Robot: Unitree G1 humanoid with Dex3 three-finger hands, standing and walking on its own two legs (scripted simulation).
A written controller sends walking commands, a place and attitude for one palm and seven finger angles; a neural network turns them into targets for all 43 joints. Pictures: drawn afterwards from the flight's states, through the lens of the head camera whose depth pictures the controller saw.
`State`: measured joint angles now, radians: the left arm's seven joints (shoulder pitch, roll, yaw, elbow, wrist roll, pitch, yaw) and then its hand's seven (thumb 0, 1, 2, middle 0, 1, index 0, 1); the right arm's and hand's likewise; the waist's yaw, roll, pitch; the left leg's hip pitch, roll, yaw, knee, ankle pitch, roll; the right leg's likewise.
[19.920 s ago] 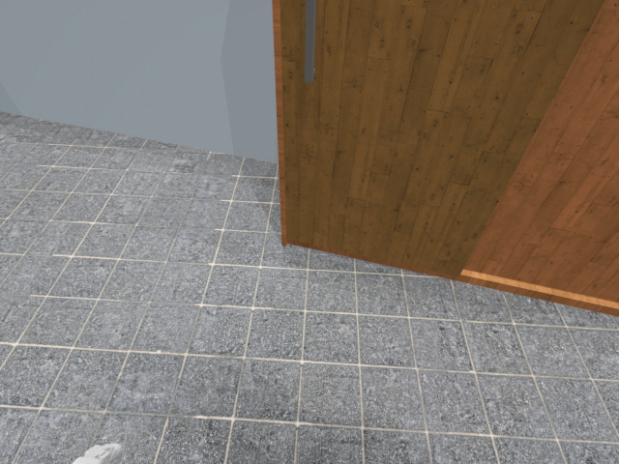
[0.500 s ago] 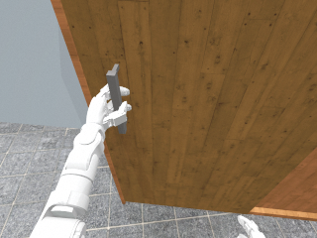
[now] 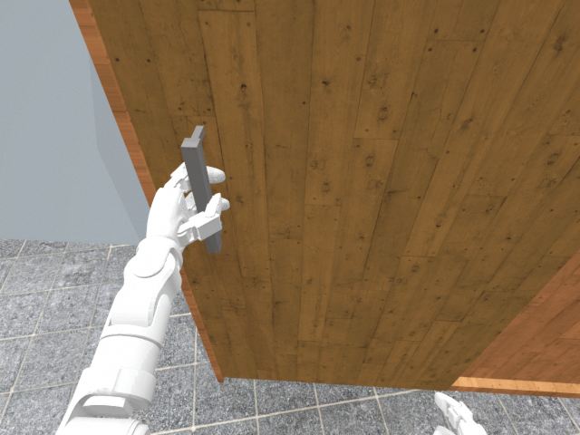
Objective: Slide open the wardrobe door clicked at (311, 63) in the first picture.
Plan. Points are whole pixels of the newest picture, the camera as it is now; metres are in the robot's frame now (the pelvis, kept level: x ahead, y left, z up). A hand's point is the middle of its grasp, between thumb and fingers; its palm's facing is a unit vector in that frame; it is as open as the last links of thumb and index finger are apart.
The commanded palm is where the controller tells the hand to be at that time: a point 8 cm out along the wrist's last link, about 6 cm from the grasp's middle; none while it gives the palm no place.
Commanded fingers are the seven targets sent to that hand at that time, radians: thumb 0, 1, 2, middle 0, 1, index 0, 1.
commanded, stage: grip the handle and tug to test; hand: left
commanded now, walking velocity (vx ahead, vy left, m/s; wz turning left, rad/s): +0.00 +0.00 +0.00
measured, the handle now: (207, 194) +0.43 +0.14 +0.12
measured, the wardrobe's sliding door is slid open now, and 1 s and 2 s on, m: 0.00 0.07 0.21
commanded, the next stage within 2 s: tug the door sideways, standing still in 0.06 s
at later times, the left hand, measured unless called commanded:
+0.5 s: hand (217, 217) +0.37 +0.12 +0.13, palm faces +0.04 -1.00 +0.00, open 5.7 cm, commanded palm +0.34 +0.13 +0.13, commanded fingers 0.00 0.90 0.90 -0.45 -1.40 -0.45 -1.40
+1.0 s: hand (258, 222) +0.37 +0.06 +0.12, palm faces -0.09 -0.99 -0.10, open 6.0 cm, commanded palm +0.36 +0.10 +0.13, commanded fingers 0.00 0.90 0.90 -0.45 -1.40 -0.45 -1.40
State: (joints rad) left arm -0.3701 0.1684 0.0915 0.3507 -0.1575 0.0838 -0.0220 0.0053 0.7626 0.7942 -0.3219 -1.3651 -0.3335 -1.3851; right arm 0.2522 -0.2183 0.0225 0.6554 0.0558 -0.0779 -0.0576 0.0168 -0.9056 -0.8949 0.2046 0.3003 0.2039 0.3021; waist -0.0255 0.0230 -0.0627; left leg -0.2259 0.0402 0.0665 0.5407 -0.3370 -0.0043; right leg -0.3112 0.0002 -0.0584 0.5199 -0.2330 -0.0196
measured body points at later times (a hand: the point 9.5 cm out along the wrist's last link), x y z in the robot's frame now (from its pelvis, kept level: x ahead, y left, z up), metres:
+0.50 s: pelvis +0.02 +0.01 +0.00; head +0.02 +0.00 +0.45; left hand +0.36 +0.17 +0.13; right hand +0.20 -0.21 -0.09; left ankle -0.03 +0.12 -0.73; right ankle +0.02 -0.11 -0.73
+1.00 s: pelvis +0.00 +0.00 -0.01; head +0.01 -0.01 +0.44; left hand +0.37 +0.11 +0.13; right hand +0.16 -0.22 -0.11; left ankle -0.03 +0.12 -0.73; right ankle +0.02 -0.11 -0.73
